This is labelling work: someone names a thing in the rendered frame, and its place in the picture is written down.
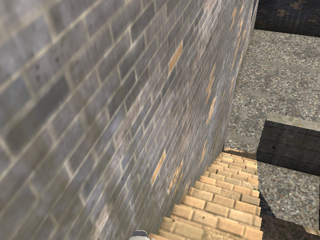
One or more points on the stairs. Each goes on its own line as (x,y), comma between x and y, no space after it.
(222,205)

